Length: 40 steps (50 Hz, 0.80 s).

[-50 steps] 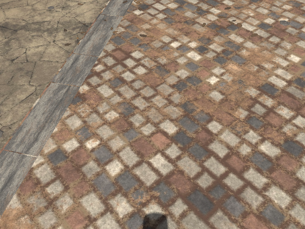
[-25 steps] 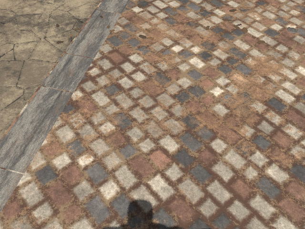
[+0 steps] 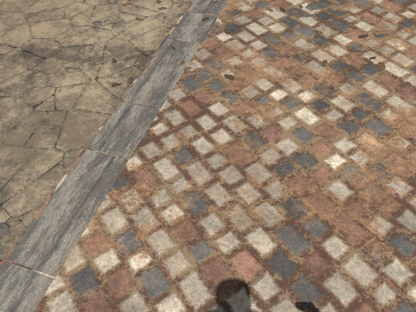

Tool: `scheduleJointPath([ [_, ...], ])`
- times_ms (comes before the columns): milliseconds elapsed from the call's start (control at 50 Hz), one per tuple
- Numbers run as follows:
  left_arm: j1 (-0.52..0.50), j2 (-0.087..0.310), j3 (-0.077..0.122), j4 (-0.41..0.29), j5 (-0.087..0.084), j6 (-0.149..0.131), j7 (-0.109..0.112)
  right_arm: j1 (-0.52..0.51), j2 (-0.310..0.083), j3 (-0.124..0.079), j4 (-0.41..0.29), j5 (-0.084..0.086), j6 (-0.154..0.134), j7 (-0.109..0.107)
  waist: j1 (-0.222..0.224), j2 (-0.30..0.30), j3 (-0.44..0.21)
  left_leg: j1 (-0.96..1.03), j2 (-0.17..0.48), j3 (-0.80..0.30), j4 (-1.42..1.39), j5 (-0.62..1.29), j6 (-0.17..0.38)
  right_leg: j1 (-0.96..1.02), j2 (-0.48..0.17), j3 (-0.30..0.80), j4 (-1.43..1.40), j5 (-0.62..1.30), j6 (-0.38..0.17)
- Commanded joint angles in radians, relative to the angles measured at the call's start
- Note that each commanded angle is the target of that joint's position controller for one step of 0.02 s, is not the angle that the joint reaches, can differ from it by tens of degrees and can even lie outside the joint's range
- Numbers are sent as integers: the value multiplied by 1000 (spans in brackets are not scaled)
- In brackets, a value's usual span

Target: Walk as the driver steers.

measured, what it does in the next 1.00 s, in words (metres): walks ahead, turning right: left foot, then right foot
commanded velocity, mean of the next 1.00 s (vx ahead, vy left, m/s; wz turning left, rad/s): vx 0.25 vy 0.00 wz -0.40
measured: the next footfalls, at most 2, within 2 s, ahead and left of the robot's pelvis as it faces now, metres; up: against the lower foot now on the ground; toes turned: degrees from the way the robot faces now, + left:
left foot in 0.14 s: +0.25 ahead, +0.15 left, +0.00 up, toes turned +2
right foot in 0.62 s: +0.46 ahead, -0.08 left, +0.00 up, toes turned -15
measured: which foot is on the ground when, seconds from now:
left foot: up 0.00-0.12, down 0.14-0.60, up 0.62-1.00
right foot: down 0.00-0.16, up 0.18-0.60, down 0.62-1.00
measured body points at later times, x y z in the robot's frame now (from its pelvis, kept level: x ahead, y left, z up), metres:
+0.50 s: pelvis +0.26 +0.05 -0.01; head +0.30 +0.04 +0.44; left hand +0.46 +0.29 -0.11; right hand +0.28 -0.23 -0.14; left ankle +0.21 +0.15 -0.75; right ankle +0.41 -0.11 -0.70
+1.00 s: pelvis +0.39 +0.02 -0.01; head +0.43 -0.01 +0.44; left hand +0.65 +0.22 -0.10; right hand +0.41 -0.30 -0.13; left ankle +0.50 +0.17 -0.71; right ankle +0.42 -0.07 -0.75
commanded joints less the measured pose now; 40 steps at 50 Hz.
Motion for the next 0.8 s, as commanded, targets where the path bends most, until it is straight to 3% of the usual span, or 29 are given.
scheduleJointPath([
  [20, 49, 192, 43, -18, -10, 3, 3, -209, -29, 10, -119, 8, -27, 20, 22, -145, 129, -42, -24, 36, -82, -16, 17, -16, -237, 121, -65, 204, -152],
  [80, 32, 212, 57, -15, -18, 13, 3, -174, -69, 2, -118, 7, -33, 28, -29, -165, 111, 54, -42, 40, -129, -101, 67, 40, -274, 120, 8, 402, -134],
  [100, 18, 220, 61, -17, -21, 16, 3, -106, -96, -11, -102, 2, -34, 24, -76, -171, 64, 180, -71, 57, -142, -118, 88, 32, -265, 110, 95, 604, -123],
  [120, 1, 208, 56, -22, -19, 20, 3, 58, -138, -36, -53, 2, -34, 15, -162, -153, -36, 404, -95, 71, -161, -98, 119, -16, -219, 76, 266, 744, -99],
  [140, -15, 179, 43, -47, -4, 17, 2, 261, -194, -58, -4, -6, -32, 1, -248, -104, -190, 749, 24, -50, -100, -95, 168, -225, -174, 57, 529, 583, -67],
  [160, 92, 41, 4, -77, -3, 0, -3, 362, -294, -79, 24, -22, -24, -4, -212, 176, -375, 1124, 307, -512, -177, -324, 307, -620, 5, 16, 930, 20, 5],
  [180, 61, 105, 21, -61, -27, -24, -6, 355, -207, -52, 24, -22, -22, -5, -228, 191, -411, 1062, 350, -697, -316, -417, 313, -699, 20, 173, 1080, -293, -2],
  [200, -32, 181, 48, -94, -55, -34, -7, 274, -157, -33, 24, -20, -24, -8, -213, 151, -226, 922, 312, -525, -335, -404, 256, -777, -32, 174, 1130, -238, -15],
  [220, -81, 177, 50, -103, -54, -35, -2, 204, -122, -23, 18, -17, -29, -8, -182, 95, -130, 775, 273, -387, -358, -324, 223, -761, -82, 147, 1098, -147, -23],
  [240, -101, 161, 54, -104, -40, -29, 6, 148, -88, -15, 21, -20, -35, -5, -152, 61, -65, 651, 232, -287, -395, -254, 201, -723, -109, 141, 1043, -77, -21],
  [280, -58, 106, 57, -91, -33, 2, 7, 90, -51, -10, 35, -33, -49, 0, -95, 95, -20, 514, 176, -143, -454, -161, 176, -619, -143, 146, 989, 10, -22],
  [300, -52, 84, 56, -92, -33, 15, 7, 79, -47, -10, 42, -35, -55, -1, -82, 79, 1, 476, 171, -92, -464, -36, 183, -602, -139, 140, 979, 17, -16],
  [360, -100, 78, 61, -142, -18, 37, 10, 50, -82, -18, 60, -44, -61, -19, -47, 52, 50, 419, 167, 53, -456, 319, 193, -632, -118, 123, 869, 85, 15],
  [420, -199, 58, 49, -192, -5, 32, -13, 42, -115, -23, 62, -39, -44, -46, -72, 36, 53, 408, 126, 166, -443, 348, 178, -574, -95, 51, 615, 266, 21],
  [460, -264, 56, 43, -228, -1, 33, -34, 75, -142, -28, 73, -30, -30, -61, -101, 19, 33, 470, 149, 176, -419, 379, 184, -561, -78, 23, 519, 326, 18],
  [500, -287, 79, 49, -262, -1, 40, -51, 88, -163, -35, 80, -14, -11, -68, -102, 21, 16, 557, 184, 175, -371, 395, 177, -572, -71, 20, 468, 295, 1],
  [560, -257, 134, 70, -293, 4, 48, -69, 69, -188, -47, 70, 8, 21, -80, -66, 36, -15, 629, 206, 179, -216, 521, 145, -520, -23, -16, 429, 159, -48],
  [580, -192, 161, 85, -286, 2, 46, -71, 59, -188, -48, 63, 12, 31, -83, -33, 27, -47, 628, 187, 188, -96, 546, 125, -441, 11, -34, 386, 154, -71],
  [600, -89, 205, 108, -263, 2, 41, -62, 64, -169, -41, 57, 9, 40, -82, 16, -20, -103, 586, 126, 211, 97, 464, 81, -288, 52, -35, 288, 273, -105],
  [620, -57, 302, 131, -275, 6, 42, -35, 119, -118, -22, 41, -29, 37, -72, -3, -215, -176, 380, 37, 224, 391, 39, 9, -70, -113, 207, 284, 743, -175],
  [640, -110, 358, 126, -315, 27, 41, -29, 207, -50, 2, 17, -62, 28, -54, -108, -340, -300, 68, -169, 89, 718, -766, -52, 168, -345, 652, 286, 1011, -406],
  [660, -119, 287, 111, -343, 22, 41, -39, 172, -125, -11, 32, -29, 22, -38, -45, -182, -409, 32, -130, -100, 786, -728, -31, 163, -344, 671, 213, 780, -417],
  [680, -191, 250, 101, -361, 9, 37, -41, 102, -145, -17, 9, -1, 23, -35, -55, -122, -289, -21, -95, -97, 758, -636, -13, 66, -300, 567, 183, 606, -366],
  [700, -238, 215, 93, -361, -12, 41, -35, 69, -135, -18, 13, -9, 29, -45, -77, -39, -184, -33, -55, -86, 680, -560, -14, -53, -244, 481, 157, 456, -300],
  [720, -271, 192, 85, -368, -15, 49, -26, 50, -143, -22, 13, -21, 40, -57, -94, -38, -127, -5, -31, -87, 601, -506, -16, -161, -209, 436, 135, 367, -264],
  [760, -290, 196, 85, -386, 10, 57, -13, 64, -140, -26, 13, -27, 56, -63, -122, -95, -111, 91, -46, -75, 526, -442, -22, -280, -156, 397, 106, 332, -241],
  [800, -275, 214, 92, -395, 11, 59, -1, 76, -114, -20, 16, -28, 58, -69, -122, -115, -128, 107, -60, -75, 433, -416, -41, -286, -138, 379, 110, 359, -238],
])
